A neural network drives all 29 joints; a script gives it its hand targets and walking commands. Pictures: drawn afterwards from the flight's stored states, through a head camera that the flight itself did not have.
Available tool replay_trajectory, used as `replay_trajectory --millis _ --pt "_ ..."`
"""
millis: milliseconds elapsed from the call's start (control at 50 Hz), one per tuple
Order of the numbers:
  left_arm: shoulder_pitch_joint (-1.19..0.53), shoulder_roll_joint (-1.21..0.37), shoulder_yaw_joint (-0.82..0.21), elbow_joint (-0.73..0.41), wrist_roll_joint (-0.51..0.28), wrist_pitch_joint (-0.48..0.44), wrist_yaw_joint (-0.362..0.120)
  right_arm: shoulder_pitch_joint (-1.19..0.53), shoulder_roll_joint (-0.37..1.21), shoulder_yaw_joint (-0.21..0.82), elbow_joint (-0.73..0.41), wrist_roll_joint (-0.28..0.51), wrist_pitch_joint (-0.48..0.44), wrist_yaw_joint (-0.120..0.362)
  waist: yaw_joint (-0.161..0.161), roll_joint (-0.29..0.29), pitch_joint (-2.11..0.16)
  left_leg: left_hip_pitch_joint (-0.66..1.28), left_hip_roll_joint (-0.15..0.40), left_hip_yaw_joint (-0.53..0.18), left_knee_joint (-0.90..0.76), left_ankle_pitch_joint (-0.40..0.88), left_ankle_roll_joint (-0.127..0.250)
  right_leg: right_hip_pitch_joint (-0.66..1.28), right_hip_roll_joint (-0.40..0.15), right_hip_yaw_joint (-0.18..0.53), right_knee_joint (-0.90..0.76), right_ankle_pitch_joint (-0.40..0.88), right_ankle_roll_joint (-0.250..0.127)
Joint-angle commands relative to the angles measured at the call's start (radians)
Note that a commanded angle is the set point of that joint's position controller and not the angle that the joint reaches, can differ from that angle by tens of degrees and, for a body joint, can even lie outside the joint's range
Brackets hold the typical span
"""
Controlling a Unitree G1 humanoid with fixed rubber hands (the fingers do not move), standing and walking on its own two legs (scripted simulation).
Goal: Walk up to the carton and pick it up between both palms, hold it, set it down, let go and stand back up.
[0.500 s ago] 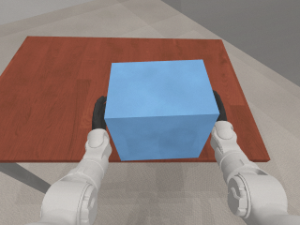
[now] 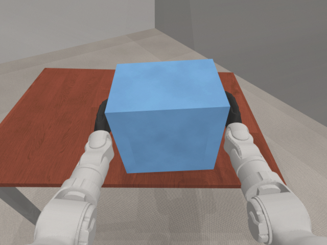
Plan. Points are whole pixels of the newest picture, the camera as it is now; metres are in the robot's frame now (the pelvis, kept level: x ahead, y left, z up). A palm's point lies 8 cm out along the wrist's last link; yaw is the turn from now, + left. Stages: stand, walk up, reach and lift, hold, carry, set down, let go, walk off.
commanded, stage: reach and lift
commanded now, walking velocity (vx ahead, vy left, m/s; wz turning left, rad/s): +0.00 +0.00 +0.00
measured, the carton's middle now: (167, 119) +0.43 +0.00 +0.11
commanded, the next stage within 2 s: hold in 1.38 s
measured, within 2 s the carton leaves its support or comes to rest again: neither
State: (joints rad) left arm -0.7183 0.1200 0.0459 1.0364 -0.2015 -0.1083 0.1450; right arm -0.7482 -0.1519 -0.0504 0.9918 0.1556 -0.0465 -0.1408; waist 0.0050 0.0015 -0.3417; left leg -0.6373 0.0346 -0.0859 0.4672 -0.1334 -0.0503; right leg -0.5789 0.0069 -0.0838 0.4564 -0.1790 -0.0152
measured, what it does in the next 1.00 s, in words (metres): stands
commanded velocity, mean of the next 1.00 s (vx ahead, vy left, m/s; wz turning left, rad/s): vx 0.00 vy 0.00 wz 0.00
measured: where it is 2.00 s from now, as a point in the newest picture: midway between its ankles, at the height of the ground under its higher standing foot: outside the picture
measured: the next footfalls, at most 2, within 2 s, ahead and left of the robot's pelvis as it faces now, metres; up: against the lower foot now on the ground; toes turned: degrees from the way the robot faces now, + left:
none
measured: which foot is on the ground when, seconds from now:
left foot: down 0.00-1.00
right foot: down 0.00-1.00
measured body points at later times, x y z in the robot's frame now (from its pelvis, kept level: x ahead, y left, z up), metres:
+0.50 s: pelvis -0.01 +0.00 +0.01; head -0.07 +0.04 +0.45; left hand +0.40 +0.19 +0.17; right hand +0.40 -0.14 +0.19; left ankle +0.04 +0.15 -0.73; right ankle +0.01 -0.11 -0.73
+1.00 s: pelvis +0.00 +0.00 +0.01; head -0.05 +0.03 +0.46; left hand +0.40 +0.19 +0.17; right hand +0.41 -0.15 +0.20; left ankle +0.04 +0.15 -0.73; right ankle +0.01 -0.11 -0.73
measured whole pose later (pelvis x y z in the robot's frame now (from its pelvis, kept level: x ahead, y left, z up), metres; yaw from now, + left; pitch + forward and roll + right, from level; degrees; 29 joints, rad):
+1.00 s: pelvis +0.00 +0.00 +0.01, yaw +1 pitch +4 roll -1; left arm -0.72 0.15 0.11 0.67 0.04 0.43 0.08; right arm -0.79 -0.12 -0.11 0.81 0.14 0.34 -0.18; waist -0.01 -0.04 -0.23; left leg -0.35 0.03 -0.09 0.42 -0.15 -0.05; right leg -0.27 0.01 -0.08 0.38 -0.18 -0.02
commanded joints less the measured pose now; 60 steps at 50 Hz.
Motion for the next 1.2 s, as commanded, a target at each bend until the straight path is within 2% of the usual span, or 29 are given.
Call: replay_trajectory --millis 0,80,140,200,240,300,320,380,460,480,500,560,580,600,660,720,800,820,840,880,920,960,980,1060,1080,1100,1120,1160,1180 --pt "-1.021 -0.728 -0.377 -0.599 0.046 0.011 -0.176 -0.832 0.825 0.399 -0.490 0.021 0.035 0.114 -0.066 -0.010 -0.593 0.357 -0.100 0.034 -0.040 0.177 0.019 0.593 0.032 0.088 -0.067 0.362 0.055" --pt "-1.004 -0.701 -0.298 -0.558 0.077 0.119 -0.186 -0.852 0.808 0.353 -0.452 0.020 0.130 0.100 -0.069 -0.049 -0.419 0.359 -0.100 0.040 -0.084 0.065 0.033 0.585 0.022 0.101 -0.102 0.229 0.057" --pt "-0.975 -0.729 -0.251 -0.498 0.101 0.194 -0.204 -0.936 0.801 0.308 -0.450 0.030 0.158 0.099 -0.059 -0.017 -0.319 0.370 -0.098 0.045 -0.108 0.013 0.040 0.553 0.016 0.098 -0.127 0.118 0.046" --pt "-1.005 -0.742 -0.190 -0.451 0.126 0.249 -0.224 -1.020 0.807 0.237 -0.413 0.022 0.180 0.103 -0.064 -0.029 -0.210 0.379 -0.096 0.054 -0.125 -0.056 0.055 0.515 0.009 0.103 -0.156 -0.003 0.041" --pt "-0.999 -0.782 -0.182 -0.449 0.137 0.279 -0.231 -1.045 0.810 0.206 -0.406 0.015 0.184 0.106 -0.065 0.010 -0.191 0.405 -0.091 0.055 -0.131 -0.042 0.051 0.523 0.009 0.101 -0.164 -0.020 0.034" --pt "-1.012 -0.808 -0.178 -0.448 0.141 0.303 -0.239 -1.106 0.820 0.175 -0.425 0.013 0.182 0.108 -0.061 0.031 -0.218 0.415 -0.090 0.059 -0.132 -0.037 0.049 0.518 0.010 0.096 -0.173 -0.028 0.031" --pt "-1.016 -0.832 -0.186 -0.471 0.139 0.304 -0.240 -1.115 0.825 0.164 -0.430 0.008 0.180 0.107 -0.073 0.037 -0.233 0.429 -0.088 0.059 -0.130 -0.037 0.046 0.518 0.010 0.095 -0.175 -0.037 0.028" --pt "-1.030 -0.833 -0.187 -0.519 0.148 0.312 -0.240 -1.064 0.806 0.145 -0.373 0.000 0.192 0.109 -0.084 0.073 -0.220 0.479 -0.084 0.055 -0.126 0.008 0.029 0.523 0.011 0.089 -0.174 0.001 0.029" --pt "-0.982 -0.837 -0.180 -0.496 0.155 0.341 -0.253 -1.060 0.790 0.117 -0.376 -0.011 0.198 0.105 -0.102 0.049 -0.200 0.487 -0.079 0.057 -0.134 0.003 0.030 0.525 0.007 0.080 -0.181 0.002 0.033" --pt "-0.971 -0.842 -0.180 -0.490 0.159 0.345 -0.251 -1.065 0.771 0.109 -0.375 -0.013 0.200 0.109 -0.101 0.065 -0.189 0.493 -0.079 0.057 -0.134 0.004 0.025 0.521 0.006 0.077 -0.183 0.000 0.031" --pt "-0.987 -0.857 -0.202 -0.550 0.144 0.345 -0.250 -1.062 0.794 0.123 -0.402 -0.005 0.195 0.106 -0.105 0.067 -0.235 0.515 -0.077 0.052 -0.127 0.046 0.022 0.537 0.009 0.074 -0.178 0.038 0.033" --pt "-0.932 -0.860 -0.214 -0.553 0.140 0.359 -0.250 -1.064 0.775 0.145 -0.466 0.007 0.198 0.099 -0.109 0.069 -0.265 0.534 -0.083 0.048 -0.114 0.103 0.015 0.564 0.015 0.075 -0.174 0.104 0.036" --pt "-0.939 -0.864 -0.231 -0.597 0.126 0.354 -0.246 -1.069 0.787 0.165 -0.517 0.022 0.194 0.099 -0.107 0.069 -0.315 0.542 -0.084 0.045 -0.100 0.135 0.011 0.581 0.016 0.077 -0.164 0.152 0.038" --pt "-0.937 -0.871 -0.246 -0.627 0.120 0.358 -0.243 -1.051 0.790 0.177 -0.523 0.030 0.198 0.093 -0.121 0.076 -0.330 0.553 -0.084 0.040 -0.093 0.174 0.006 0.596 0.019 0.074 -0.162 0.192 0.038" --pt "-0.921 -0.872 -0.277 -0.698 0.100 0.364 -0.236 -1.024 0.790 0.216 -0.605 0.058 0.209 0.085 -0.116 0.090 -0.375 0.572 -0.089 0.030 -0.073 0.222 -0.004 0.611 0.023 0.079 -0.153 0.251 0.047" --pt "-0.878 -0.840 -0.286 -0.759 0.098 0.380 -0.240 -0.944 0.782 0.242 -0.630 0.065 0.235 0.073 -0.127 0.055 -0.377 0.578 -0.093 0.029 -0.071 0.256 -0.008 0.658 0.027 0.086 -0.143 0.331 0.053" --pt "-0.866 -0.772 -0.246 -0.761 0.120 0.404 -0.260 -0.847 0.771 0.223 -0.555 0.046 0.286 0.065 -0.143 0.026 -0.271 0.530 -0.098 0.032 -0.106 0.169 0.003 0.673 0.015 0.089 -0.151 0.292 0.063" --pt "-0.854 -0.769 -0.245 -0.759 0.120 0.410 -0.265 -0.842 0.770 0.223 -0.560 0.047 0.289 0.063 -0.145 0.018 -0.266 0.520 -0.098 0.032 -0.108 0.169 0.003 0.678 0.017 0.088 -0.147 0.306 0.065" --pt "-0.893 -0.776 -0.266 -0.812 0.107 0.412 -0.265 -0.858 0.781 0.229 -0.581 0.055 0.291 0.061 -0.148 0.040 -0.299 0.533 -0.099 0.032 -0.106 0.186 0.000 0.688 0.014 0.088 -0.141 0.329 0.065" --pt "-0.844 -0.766 -0.256 -0.773 0.112 0.427 -0.271 -0.834 0.768 0.230 -0.581 0.057 0.304 0.054 -0.155 0.035 -0.270 0.524 -0.101 0.030 -0.102 0.202 0.000 0.712 0.012 0.094 -0.142 0.371 0.065" --pt "-0.864 -0.763 -0.259 -0.814 0.112 0.437 -0.277 -0.834 0.771 0.231 -0.591 0.070 0.310 0.053 -0.158 0.047 -0.276 0.537 -0.104 0.028 -0.104 0.204 -0.004 0.710 0.015 0.091 -0.139 0.370 0.068" --pt "-0.849 -0.764 -0.255 -0.802 0.115 0.445 -0.278 -0.843 0.769 0.245 -0.615 0.080 0.313 0.051 -0.154 0.041 -0.276 0.538 -0.106 0.031 -0.101 0.215 -0.003 0.711 0.016 0.090 -0.137 0.399 0.066" --pt "-0.864 -0.762 -0.269 -0.844 0.110 0.448 -0.276 -0.850 0.781 0.259 -0.639 0.093 0.312 0.051 -0.148 0.057 -0.324 0.548 -0.106 0.034 -0.094 0.239 -0.007 0.724 0.017 0.089 -0.131 0.427 0.067" --pt "-0.842 -0.741 -0.231 -0.812 0.134 0.469 -0.280 -0.842 0.775 0.263 -0.628 0.092 0.333 0.052 -0.132 0.038 -0.256 0.518 -0.109 0.039 -0.110 0.182 0.006 0.718 0.013 0.092 -0.138 0.376 0.071" --pt "-0.843 -0.748 -0.224 -0.802 0.136 0.474 -0.282 -0.846 0.766 0.254 -0.611 0.087 0.335 0.056 -0.139 0.034 -0.240 0.525 -0.105 0.038 -0.123 0.162 0.006 0.703 0.016 0.088 -0.145 0.352 0.066" --pt "-0.856 -0.736 -0.218 -0.800 0.140 0.477 -0.283 -0.856 0.763 0.250 -0.610 0.090 0.338 0.060 -0.127 0.035 -0.222 0.514 -0.104 0.040 -0.125 0.146 0.009 0.687 0.016 0.085 -0.148 0.315 0.067" --pt "-0.879 -0.742 -0.229 -0.819 0.133 0.476 -0.282 -0.860 0.763 0.244 -0.608 0.085 0.336 0.061 -0.137 0.042 -0.234 0.527 -0.104 0.041 -0.125 0.148 0.007 0.687 0.014 0.084 -0.145 0.315 0.067" --pt "-0.869 -0.742 -0.215 -0.781 0.140 0.488 -0.283 -0.893 0.756 0.233 -0.605 0.083 0.338 0.065 -0.130 0.030 -0.204 0.516 -0.101 0.040 -0.132 0.124 0.013 0.665 0.015 0.079 -0.155 0.274 0.064" --pt "-0.898 -0.752 -0.225 -0.822 0.137 0.486 -0.280 -0.891 0.766 0.236 -0.606 0.083 0.334 0.068 -0.123 0.045 -0.238 0.535 -0.102 0.044 -0.133 0.144 0.012 0.666 0.016 0.078 -0.152 0.278 0.061"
